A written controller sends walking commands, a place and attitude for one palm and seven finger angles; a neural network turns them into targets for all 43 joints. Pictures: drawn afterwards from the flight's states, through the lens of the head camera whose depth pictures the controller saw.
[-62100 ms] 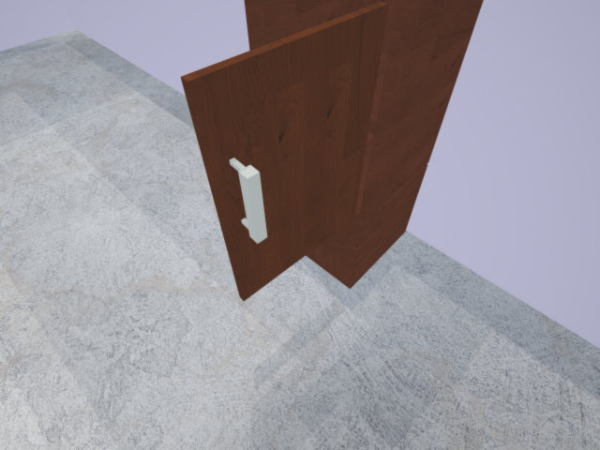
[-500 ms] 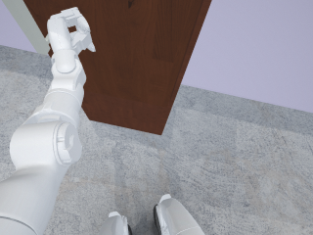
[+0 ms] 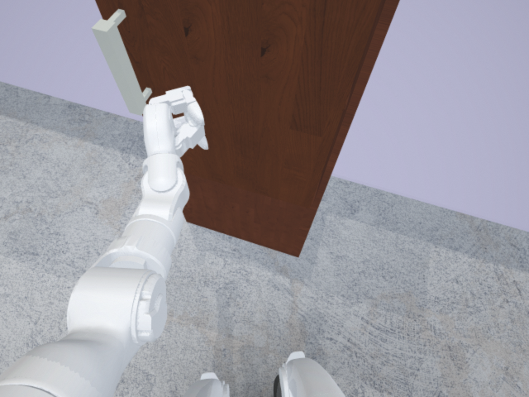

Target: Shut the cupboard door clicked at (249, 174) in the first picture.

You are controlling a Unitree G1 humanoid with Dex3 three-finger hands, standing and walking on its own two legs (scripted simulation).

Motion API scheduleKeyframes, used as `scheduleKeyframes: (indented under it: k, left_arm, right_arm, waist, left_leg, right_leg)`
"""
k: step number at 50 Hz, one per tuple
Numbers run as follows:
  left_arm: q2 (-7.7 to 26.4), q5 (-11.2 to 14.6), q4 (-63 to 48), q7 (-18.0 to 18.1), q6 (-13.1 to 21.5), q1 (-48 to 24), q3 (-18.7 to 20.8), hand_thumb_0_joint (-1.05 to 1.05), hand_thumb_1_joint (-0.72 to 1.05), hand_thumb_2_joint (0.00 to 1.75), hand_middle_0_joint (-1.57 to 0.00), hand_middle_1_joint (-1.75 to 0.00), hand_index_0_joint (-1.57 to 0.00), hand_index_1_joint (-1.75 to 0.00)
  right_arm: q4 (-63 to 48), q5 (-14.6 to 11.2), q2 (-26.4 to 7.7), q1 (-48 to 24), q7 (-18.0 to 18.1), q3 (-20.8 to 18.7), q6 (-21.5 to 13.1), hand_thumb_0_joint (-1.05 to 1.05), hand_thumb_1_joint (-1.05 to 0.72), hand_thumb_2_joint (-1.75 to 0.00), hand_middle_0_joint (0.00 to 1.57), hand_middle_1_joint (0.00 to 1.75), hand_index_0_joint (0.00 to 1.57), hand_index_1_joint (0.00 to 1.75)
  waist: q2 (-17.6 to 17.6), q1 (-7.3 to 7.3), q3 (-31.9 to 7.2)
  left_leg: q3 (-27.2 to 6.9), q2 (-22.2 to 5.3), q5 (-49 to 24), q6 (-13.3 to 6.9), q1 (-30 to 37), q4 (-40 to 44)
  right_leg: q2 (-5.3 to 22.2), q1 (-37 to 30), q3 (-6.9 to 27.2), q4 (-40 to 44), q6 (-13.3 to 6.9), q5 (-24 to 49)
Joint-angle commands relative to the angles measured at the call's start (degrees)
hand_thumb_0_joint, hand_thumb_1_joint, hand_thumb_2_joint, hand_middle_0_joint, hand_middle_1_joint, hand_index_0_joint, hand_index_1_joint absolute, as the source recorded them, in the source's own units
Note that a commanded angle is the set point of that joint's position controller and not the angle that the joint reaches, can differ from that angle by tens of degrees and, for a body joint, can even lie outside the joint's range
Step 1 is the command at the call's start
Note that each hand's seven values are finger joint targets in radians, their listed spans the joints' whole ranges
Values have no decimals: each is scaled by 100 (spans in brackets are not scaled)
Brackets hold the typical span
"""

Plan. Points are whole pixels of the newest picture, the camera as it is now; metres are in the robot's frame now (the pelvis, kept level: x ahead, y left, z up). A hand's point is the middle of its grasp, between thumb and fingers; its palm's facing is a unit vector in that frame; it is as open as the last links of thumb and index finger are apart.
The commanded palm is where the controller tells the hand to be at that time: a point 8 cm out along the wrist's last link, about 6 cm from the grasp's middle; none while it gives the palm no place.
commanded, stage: pull the fist back off the door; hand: left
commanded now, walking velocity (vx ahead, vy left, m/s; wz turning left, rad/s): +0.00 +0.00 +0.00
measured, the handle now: (129, 65) +0.66 +0.18 +0.08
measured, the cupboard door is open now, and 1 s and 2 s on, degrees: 1 1 1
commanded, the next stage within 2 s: draw the hand back to the body in 0.02 s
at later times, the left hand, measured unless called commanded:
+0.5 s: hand (146, 151) +0.43 +0.12 +0.13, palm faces +0.12 -0.99 -0.03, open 3.1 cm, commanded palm +0.37 +0.16 +0.13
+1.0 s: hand (4, 256) +0.27 +0.21 +0.19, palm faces +0.25 -0.93 -0.27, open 3.7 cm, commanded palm +0.23 +0.25 +0.20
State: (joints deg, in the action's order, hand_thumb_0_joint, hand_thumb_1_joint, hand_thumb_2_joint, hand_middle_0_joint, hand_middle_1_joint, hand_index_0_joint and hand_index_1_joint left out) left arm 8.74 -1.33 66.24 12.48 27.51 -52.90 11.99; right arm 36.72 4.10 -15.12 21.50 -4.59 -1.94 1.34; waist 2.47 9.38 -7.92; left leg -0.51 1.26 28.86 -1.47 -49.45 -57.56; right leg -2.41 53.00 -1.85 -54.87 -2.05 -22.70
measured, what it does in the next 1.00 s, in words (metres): rises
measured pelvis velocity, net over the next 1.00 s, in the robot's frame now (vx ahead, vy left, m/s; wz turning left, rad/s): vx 0.02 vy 0.01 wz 0.03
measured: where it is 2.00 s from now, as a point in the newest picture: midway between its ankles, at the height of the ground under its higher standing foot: outside the picture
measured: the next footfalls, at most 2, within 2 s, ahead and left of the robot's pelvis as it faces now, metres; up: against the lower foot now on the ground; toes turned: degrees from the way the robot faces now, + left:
none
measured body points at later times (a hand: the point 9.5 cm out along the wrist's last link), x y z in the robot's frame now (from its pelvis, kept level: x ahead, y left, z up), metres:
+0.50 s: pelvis +0.01 -0.01 +0.03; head +0.06 -0.02 +0.48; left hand +0.41 +0.17 +0.13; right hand +0.04 -0.26 -0.10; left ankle -0.02 +0.10 -0.67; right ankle +0.03 -0.10 -0.67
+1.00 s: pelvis +0.02 +0.01 +0.07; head +0.00 -0.02 +0.51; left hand +0.26 +0.25 +0.20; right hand +0.23 -0.19 -0.01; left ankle -0.02 +0.10 -0.67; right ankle +0.03 -0.10 -0.67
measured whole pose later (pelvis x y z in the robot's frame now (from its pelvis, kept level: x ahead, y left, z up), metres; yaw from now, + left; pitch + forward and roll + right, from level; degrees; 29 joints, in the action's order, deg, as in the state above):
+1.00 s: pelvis +0.02 +0.01 +0.07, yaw +2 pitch -2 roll +0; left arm 14.9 2.8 -3.7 3.7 3.4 7.6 4.8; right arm 31.5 -1.2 -12.2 8.9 3.9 3.6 -0.3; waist 4.4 -2.8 -1.2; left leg -2.1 2.6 17.4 -2.0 -6.4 -26.3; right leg -1.1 10.0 -2.0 -25.9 -1.3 -13.5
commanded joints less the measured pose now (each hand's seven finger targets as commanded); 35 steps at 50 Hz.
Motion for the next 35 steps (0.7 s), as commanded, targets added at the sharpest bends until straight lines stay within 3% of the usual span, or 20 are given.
scheduleKeyframes:
  k: [1, 5, 7, 8, 9, 11, 13, 15, 18, 21, 22, 25, 29, 31, 32, 33, 35]
  left_arm:
    - [902, -41, -1237, 180, 384, -3304, -2, 0, 90, 90, -130, -150, -130, -150]
    - [703, -48, -967, 178, 442, -3371, -159, 0, 90, 90, -130, -150, -130, -150]
    - [776, -58, -718, 169, 413, -3271, -63, 0, 90, 90, -130, -150, -130, -150]
    - [849, -23, -777, 134, 380, -2955, 60, 0, 90, 90, -130, -150, -130, -150]
    - [1177, 28, -854, 113, 337, -2542, 381, 0, 90, 90, -130, -150, -130, -150]
    - [1338, 112, -1306, -8, 262, -1894, 558, 0, 90, 90, -130, -150, -130, -150]
    - [1326, 187, -1887, -158, 128, -1351, 501, 0, 90, 90, -130, -150, -130, -150]
    - [1224, 328, -2433, -285, -23, -782, 424, 0, 90, 90, -130, -150, -130, -150]
    - [1102, 596, -3573, -489, -182, -397, 234, 0, 90, 90, -130, -150, -130, -150]
    - [923, 723, -4309, -685, -325, 81, -54, 0, 90, 90, -130, -150, -130, -150]
    - [825, 732, -4451, -750, -389, 260, -211, 0, 90, 90, -130, -150, -130, -150]
    - [606, 842, -4992, -935, -621, 850, -466, 0, 90, 90, -130, -150, -130, -150]
    - [771, 1046, -5380, -1134, -1084, 1814, -323, 0, 90, 90, -124, -144, -124, -144]
    - [812, 1086, -5748, -1219, -1251, 2016, -362, 0, 90, 90, -119, -138, -119, -138]
    - [887, 1105, -5982, -1240, -1314, 2153, -295, 0, 90, 90, -116, -135, -116, -135]
    - [1251, 597, -6355, -1096, -1386, 2330, -687, 0, 90, 90, -113, -132, -113, -132]
    - [1256, 574, -6689, -965, -1584, 2729, -614, 0, 90, 90, -108, -126, -108, -126]
  right_arm:
    - [-202, -33, -753, 941, 125, -229, -43, 0, -90, -90, 20, 30, 20, 30]
    - [-172, -7, -755, 898, 146, -210, -117, 0, -90, -90, 20, 30, 20, 30]
    - [-123, 1, -761, 917, 143, -207, -135, 0, -90, -90, 20, 30, 20, 30]
    - [-194, -7, -770, 920, 126, -209, -138, 0, -90, -90, 20, 30, 20, 30]
    - [-291, -35, -793, 884, 137, -210, -111, 0, -90, -90, 20, 30, 20, 30]
    - [-509, -83, -746, 854, 157, -180, -55, 0, -90, -90, 20, 30, 20, 30]
    - [-697, -163, -703, 773, 176, -167, 2, 0, -90, -90, 20, 30, 20, 30]
    - [-850, -252, -690, 700, 234, -174, 45, 0, -90, -90, 20, 30, 20, 30]
    - [-950, -388, -656, 447, 334, -194, -6, 0, -90, -90, 20, 30, 20, 30]
    - [-954, -485, -602, 183, 443, -159, -131, 0, -90, -90, 20, 30, 20, 30]
    - [-923, -507, -591, 110, 464, -148, -169, 0, -90, -90, 20, 30, 20, 30]
    - [-988, -585, -558, -139, 531, -122, -326, 0, -90, -90, 20, 30, 20, 30]
    - [-1103, -656, -561, -560, 618, -47, -456, 0, -90, -90, 20, 30, 20, 30]
    - [-1177, -708, -522, -822, 672, 23, -487, 0, -90, -90, 20, 30, 20, 30]
    - [-1222, -710, -514, -897, 690, 34, -511, 0, -90, -90, 20, 30, 20, 30]
    - [-1236, -725, -387, -1114, 749, 43, -385, 0, -90, -90, 20, 30, 20, 30]
    - [-1299, -707, -386, -1292, 851, 82, -310, 0, -90, -90, 20, 30, 20, 30]
  waist:
    - [-108, 370, -2394]
    - [-94, 444, -2454]
    - [-123, 407, -2521]
    - [-126, 250, -2649]
    - [-222, 56, -2839]
    - [-182, -243, -3202]
    - [-346, -377, -3014]
    - [-669, -433, -2804]
    - [-768, -448, -2493]
    - [-334, -490, -2044]
    - [-340, -456, -1850]
    - [34, -544, -1570]
    - [-467, -749, -1151]
    - [-213, -788, -839]
    - [-273, -857, -913]
    - [-333, -817, -959]
    - [-208, -869, -725]
  left_leg:
    - [-99, 12, -1793, 8, 926, 606]
    - [-148, 12, -1775, 19, 1003, 566]
    - [-175, 9, -1794, 40, 939, 533]
    - [-136, 29, -1872, 43, 970, 592]
    - [-75, 34, -1946, 38, 964, 649]
    - [21, 53, -2279, 42, 1093, 785]
    - [116, 59, -2265, 10, 1022, 971]
    - [155, 45, -2221, -26, 1090, 1178]
    - [238, 38, -2041, -69, 1365, 1430]
    - [215, 9, -1971, -61, 1812, 1678]
    - [201, -4, -1922, -66, 1936, 1749]
    - [151, 0, -1902, -39, 2350, 1958]
    - [125, 10, -1707, -42, 2395, 2234]
    - [106, 9, -1667, -34, 2547, 2358]
    - [81, 7, -1720, -27, 2628, 2406]
    - [92, 32, -1797, -37, 2849, 2668]
    - [67, 14, -1928, -53, 3084, 2845]
  right_leg:
    - [106, -1799, 162, 555, 139, 1997]
    - [102, -1613, 134, 509, 122, 1889]
    - [106, -1579, 122, 457, 121, 1852]
    - [103, -1797, 121, 484, 105, 1942]
    - [102, -2136, 160, 511, 94, 2088]
    - [97, -2732, 193, 535, 81, 2545]
    - [81, -3218, 240, 718, 83, 2763]
    - [66, -3562, 257, 929, 95, 2865]
    - [81, -3864, 314, 1287, 144, 2811]
    - [76, -3744, 259, 1508, 124, 2548]
    - [80, -3664, 231, 1584, 126, 2440]
    - [89, -3578, 142, 1759, 80, 2141]
    - [155, -3838, 158, 2043, 107, 1849]
    - [191, -3799, 152, 2130, 89, 1745]
    - [190, -3914, 127, 2122, 80, 1760]
    - [322, -4305, 342, 2349, 121, 1712]
    - [335, -4451, 290, 2533, 113, 1768]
